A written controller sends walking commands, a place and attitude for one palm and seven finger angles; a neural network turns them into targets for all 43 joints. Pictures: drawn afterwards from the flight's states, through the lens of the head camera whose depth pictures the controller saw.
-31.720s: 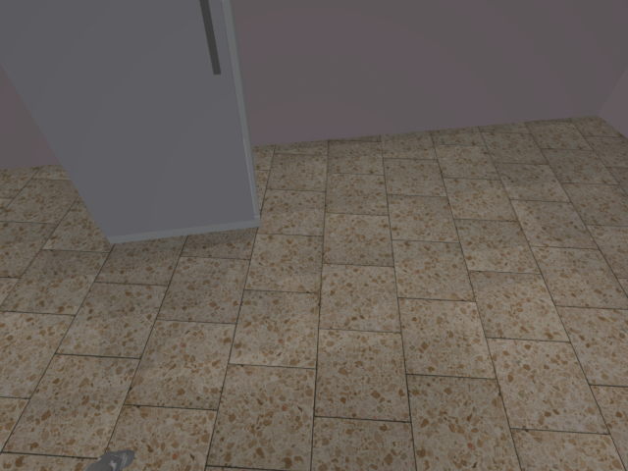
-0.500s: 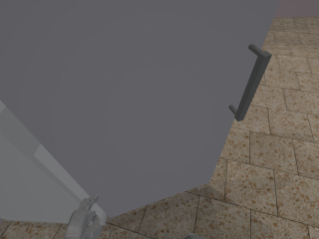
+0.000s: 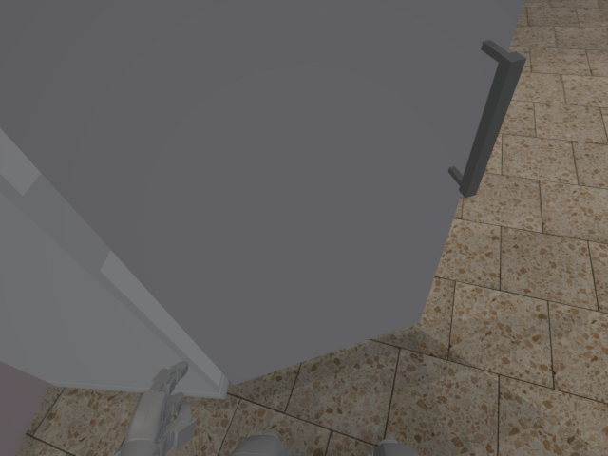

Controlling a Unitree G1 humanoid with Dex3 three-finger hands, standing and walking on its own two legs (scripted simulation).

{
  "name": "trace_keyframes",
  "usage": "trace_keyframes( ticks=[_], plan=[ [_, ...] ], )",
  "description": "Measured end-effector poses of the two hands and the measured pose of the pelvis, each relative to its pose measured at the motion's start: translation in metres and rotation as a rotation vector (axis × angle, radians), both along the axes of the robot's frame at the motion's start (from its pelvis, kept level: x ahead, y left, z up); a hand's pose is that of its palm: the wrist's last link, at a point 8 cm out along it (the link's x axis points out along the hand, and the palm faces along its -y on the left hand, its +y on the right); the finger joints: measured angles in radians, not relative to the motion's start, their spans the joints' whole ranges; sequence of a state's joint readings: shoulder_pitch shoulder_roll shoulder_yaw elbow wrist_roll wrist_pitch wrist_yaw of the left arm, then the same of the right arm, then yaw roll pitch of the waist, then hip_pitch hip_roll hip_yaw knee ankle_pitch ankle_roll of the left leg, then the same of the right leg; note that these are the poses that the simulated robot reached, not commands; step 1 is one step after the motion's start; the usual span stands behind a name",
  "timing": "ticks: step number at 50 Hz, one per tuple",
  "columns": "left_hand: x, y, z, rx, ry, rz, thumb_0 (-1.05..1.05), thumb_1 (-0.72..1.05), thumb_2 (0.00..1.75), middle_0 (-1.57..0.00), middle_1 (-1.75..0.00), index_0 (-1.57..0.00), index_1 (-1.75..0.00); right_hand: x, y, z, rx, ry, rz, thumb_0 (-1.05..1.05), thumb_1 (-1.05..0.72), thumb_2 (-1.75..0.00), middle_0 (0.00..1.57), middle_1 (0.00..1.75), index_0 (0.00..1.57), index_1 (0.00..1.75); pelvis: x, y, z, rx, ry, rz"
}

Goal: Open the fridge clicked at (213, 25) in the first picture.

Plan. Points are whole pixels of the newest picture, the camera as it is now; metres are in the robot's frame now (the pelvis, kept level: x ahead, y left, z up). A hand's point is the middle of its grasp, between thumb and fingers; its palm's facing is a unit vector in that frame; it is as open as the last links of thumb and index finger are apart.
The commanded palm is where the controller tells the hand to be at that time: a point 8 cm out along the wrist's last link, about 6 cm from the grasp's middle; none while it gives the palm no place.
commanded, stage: step back with the hand held close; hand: right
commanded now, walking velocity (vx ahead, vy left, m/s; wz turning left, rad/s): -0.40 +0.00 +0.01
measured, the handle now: (477, 128) +0.54 -0.22 +0.12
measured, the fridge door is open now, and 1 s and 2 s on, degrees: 68 68 68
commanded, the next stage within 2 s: stop stepping back and stand still in 0.26 s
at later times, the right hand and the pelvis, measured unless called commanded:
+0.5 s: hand out of the picture +0.11 -0.28 +0.18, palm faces +0.36 +0.84 -0.40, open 7.4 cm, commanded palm +0.03 -0.33 +0.20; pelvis -0.12 -0.03 +0.00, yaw +2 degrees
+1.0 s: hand out of the picture +0.03 -0.34 +0.20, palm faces +0.37 +0.85 -0.37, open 7.4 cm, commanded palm -0.04 -0.39 +0.20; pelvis -0.19 -0.09 +0.01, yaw +1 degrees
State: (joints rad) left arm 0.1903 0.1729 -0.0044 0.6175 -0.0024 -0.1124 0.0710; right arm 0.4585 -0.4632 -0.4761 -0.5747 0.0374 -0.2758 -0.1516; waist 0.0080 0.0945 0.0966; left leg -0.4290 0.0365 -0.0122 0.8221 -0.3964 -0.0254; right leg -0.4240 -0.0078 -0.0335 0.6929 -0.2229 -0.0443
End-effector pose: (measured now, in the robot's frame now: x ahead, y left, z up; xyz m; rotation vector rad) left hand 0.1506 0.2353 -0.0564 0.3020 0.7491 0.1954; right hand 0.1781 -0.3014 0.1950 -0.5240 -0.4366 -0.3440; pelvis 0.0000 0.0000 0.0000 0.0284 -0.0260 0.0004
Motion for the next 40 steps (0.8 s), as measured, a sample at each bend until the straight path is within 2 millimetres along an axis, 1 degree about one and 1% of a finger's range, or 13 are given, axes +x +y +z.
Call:
trace_keyframes(
  ticks=[3,6,11,14,17,19,21,23,28,30,33,36,40],
  plan=[
    [-0.011,-0.011,0.006,-0.03,-0.019,-0.007,0.02,0.9,0.9,-0.21,-0.3,-0.21,-0.3,-0.007,-0.005,0.004,-0.001,0.04,0.001,0.02,-0.89,-0.9,0.21,0.3,0.21,0.3,-0.012,-0.003,0.008,0.032,0.009,0.008],
    [-0.024,-0.019,0.009,-0.059,-0.024,-0.027,0.01,0.9,0.9,-0.21,-0.3,-0.21,-0.3,-0.022,-0.001,0.014,-0.013,0.052,0.021,0.02,-0.89,-0.9,0.21,0.3,0.21,0.3,-0.023,-0.004,0.014,0.055,0.023,0.019],
    [-0.043,-0.019,-0.004,-0.073,-0.043,-0.048,0.01,0.9,0.9,-0.21,-0.3,-0.21,-0.3,-0.051,0.007,0.023,-0.094,0.023,0.057,0.02,-0.89,-0.9,0.21,0.3,0.21,0.3,-0.046,-0.004,0.004,0.086,0.013,0.026],
    [-0.058,-0.016,-0.006,-0.071,-0.022,-0.013,0.01,0.9,0.9,-0.21,-0.3,-0.21,-0.3,-0.063,0.003,0.017,-0.06,0.016,0.06,0.01,-0.89,-0.9,0.21,0.3,0.21,0.3,-0.059,-0.007,0.003,0.063,-0.006,0.033],
    [-0.075,-0.015,-0.002,-0.041,-0.007,0.023,0.01,0.9,0.9,-0.21,-0.3,-0.21,-0.3,-0.069,-0.006,0.005,-0.001,0.009,0.05,0.01,-0.89,-0.9,0.21,0.3,0.21,0.3,-0.069,-0.015,0.002,0.023,-0.012,0.034],
    [-0.084,-0.017,0.0,-0.013,-0.031,0.035,0.02,0.9,0.9,-0.21,-0.3,-0.21,-0.3,-0.074,-0.014,-0.003,0.01,-0.003,0.054,0.01,-0.89,-0.9,0.21,0.3,0.21,0.3,-0.077,-0.022,-0.005,0.016,-0.006,0.03],
    [-0.094,-0.02,0.003,0.005,-0.053,0.051,0.02,0.9,0.9,-0.21,-0.3,-0.21,-0.3,-0.081,-0.021,-0.01,0.008,-0.009,0.06,0.01,-0.89,-0.9,0.21,0.3,0.21,0.3,-0.093,-0.027,-0.009,-0.007,-0.021,0.04],
    [-0.107,-0.026,0.007,0.01,-0.063,0.044,0.02,0.9,0.9,-0.21,-0.3,-0.21,-0.3,-0.09,-0.024,-0.01,0.007,0.0,0.068,0.01,-0.89,-0.9,0.21,0.3,0.21,0.3,-0.106,-0.029,-0.006,0.0,-0.029,0.047],
    [-0.142,-0.038,0.011,-0.025,-0.034,0.015,0.01,0.9,0.9,-0.21,-0.3,-0.21,-0.3,-0.128,-0.027,0.014,-0.031,-0.024,0.072,0.02,-0.89,-0.9,0.22,0.3,0.21,0.3,-0.126,-0.034,0.004,0.054,-0.013,0.023],
    [-0.153,-0.041,0.006,-0.039,-0.019,0.003,0.01,0.9,0.9,-0.21,-0.3,-0.21,-0.3,-0.146,-0.031,0.023,-0.076,-0.025,0.052,0.02,-0.89,-0.9,0.22,0.3,0.21,0.3,-0.132,-0.036,0.003,0.057,-0.006,0.019],
    [-0.165,-0.044,-0.008,-0.05,0.0,-0.006,0.01,0.9,0.9,-0.21,-0.3,-0.21,-0.3,-0.168,-0.042,0.026,-0.109,-0.022,0.014,0.01,-0.89,-0.9,0.22,0.3,0.21,0.3,-0.145,-0.042,-0.003,0.09,-0.034,-0.005],
    [-0.177,-0.049,-0.01,-0.057,0.036,0.018,0.01,0.9,0.9,-0.21,-0.3,-0.21,-0.3,-0.181,-0.061,0.015,-0.027,-0.031,-0.033,0.01,-0.89,-0.9,0.21,0.3,0.21,0.3,-0.152,-0.05,-0.002,0.074,-0.051,0.021],
    [-0.187,-0.06,0.002,-0.025,0.025,0.022,0.02,0.9,0.9,-0.21,-0.3,-0.21,-0.3,-0.179,-0.083,-0.012,0.127,-0.027,-0.085,0.01,-0.89,-0.9,0.21,0.3,0.21,0.3,-0.16,-0.063,0.001,0.039,-0.028,0.031]
  ],
)
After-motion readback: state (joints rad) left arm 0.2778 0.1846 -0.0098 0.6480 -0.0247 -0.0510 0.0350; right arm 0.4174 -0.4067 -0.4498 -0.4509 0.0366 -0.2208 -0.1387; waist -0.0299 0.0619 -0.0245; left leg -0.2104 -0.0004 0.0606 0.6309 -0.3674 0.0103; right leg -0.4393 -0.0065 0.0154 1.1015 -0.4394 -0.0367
